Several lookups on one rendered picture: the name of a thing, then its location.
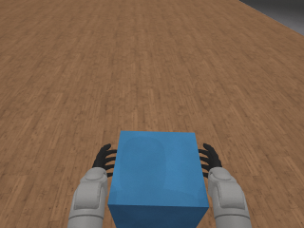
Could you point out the robot right forearm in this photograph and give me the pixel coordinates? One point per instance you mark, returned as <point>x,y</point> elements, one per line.
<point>229,202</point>

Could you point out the right robot hand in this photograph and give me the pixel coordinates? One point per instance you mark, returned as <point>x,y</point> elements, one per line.
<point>212,160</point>

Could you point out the carton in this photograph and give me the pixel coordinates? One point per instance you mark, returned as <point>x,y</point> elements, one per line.
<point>157,181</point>

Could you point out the left robot hand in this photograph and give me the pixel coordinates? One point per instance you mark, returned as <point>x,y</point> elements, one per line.
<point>101,159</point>

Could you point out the robot left forearm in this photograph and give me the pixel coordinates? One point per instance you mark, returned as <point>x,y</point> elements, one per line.
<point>87,208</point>

